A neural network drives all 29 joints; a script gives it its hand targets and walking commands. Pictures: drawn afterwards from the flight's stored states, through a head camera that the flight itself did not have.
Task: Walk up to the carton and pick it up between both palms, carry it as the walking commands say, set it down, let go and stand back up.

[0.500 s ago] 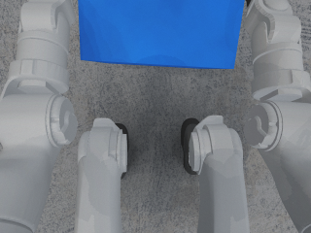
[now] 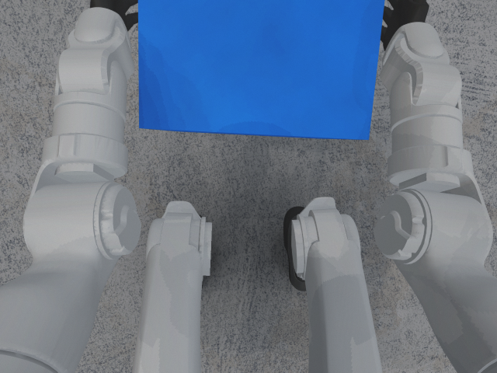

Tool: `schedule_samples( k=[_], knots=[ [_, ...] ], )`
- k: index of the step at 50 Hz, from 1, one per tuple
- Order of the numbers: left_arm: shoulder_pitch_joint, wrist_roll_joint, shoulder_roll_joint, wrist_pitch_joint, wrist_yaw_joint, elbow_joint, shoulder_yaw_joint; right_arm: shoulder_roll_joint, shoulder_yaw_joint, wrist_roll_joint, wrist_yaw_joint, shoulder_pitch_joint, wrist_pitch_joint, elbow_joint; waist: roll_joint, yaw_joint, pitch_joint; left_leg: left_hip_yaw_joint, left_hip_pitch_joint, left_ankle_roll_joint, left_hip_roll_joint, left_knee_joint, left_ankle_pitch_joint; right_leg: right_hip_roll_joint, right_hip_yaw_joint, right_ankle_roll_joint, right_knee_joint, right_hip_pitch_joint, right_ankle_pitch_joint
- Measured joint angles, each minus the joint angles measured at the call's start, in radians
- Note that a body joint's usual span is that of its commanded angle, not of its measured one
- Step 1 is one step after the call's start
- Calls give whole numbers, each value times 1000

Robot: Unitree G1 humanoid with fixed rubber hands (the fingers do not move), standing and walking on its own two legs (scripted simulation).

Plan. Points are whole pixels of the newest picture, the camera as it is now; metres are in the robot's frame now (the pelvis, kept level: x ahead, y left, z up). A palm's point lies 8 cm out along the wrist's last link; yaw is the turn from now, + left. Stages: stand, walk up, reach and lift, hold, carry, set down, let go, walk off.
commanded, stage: reach and lift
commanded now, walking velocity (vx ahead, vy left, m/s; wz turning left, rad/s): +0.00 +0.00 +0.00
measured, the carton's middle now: (255, 53) +0.53 -0.01 -0.19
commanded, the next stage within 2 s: none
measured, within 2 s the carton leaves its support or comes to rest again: neither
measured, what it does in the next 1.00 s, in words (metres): rises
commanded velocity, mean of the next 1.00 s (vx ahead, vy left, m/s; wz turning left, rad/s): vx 0.00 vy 0.00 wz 0.00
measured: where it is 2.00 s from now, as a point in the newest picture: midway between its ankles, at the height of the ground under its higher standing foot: (246, 265)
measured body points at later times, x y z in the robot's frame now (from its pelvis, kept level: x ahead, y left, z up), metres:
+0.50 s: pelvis +0.00 +0.00 +0.05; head +0.31 +0.00 +0.38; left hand +0.54 +0.17 -0.04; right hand +0.53 -0.19 -0.04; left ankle +0.10 +0.13 -0.40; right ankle +0.11 -0.14 -0.40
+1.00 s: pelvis +0.00 +0.00 +0.11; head +0.28 +0.01 +0.47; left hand +0.52 +0.17 +0.03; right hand +0.50 -0.19 +0.04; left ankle +0.10 +0.13 -0.40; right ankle +0.11 -0.14 -0.40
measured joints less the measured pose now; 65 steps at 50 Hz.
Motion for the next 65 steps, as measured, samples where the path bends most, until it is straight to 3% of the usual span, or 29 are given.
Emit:
schedule_samples(
  k=[27, 65],
  knots=[
    [110, 82, -70, 45, -33, -65, 70, 81, -67, -92, 28, 118, 53, -89, 6, -2, -113, -12, 146, -2, -14, -212, 63, 6, 12, -2, -205, 148, 54],
    [338, 138, -167, 53, -49, -133, 91, 156, -74, -136, 54, 341, 54, -135, 10, -6, -220, -26, 472, 13, -16, -503, 105, 9, 29, -3, -497, 478, 91]
  ],
)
